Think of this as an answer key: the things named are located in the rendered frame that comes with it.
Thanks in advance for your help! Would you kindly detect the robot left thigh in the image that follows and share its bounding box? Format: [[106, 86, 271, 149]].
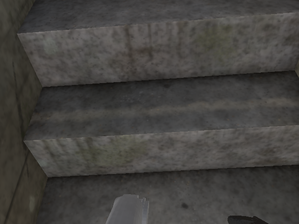
[[106, 194, 150, 224]]

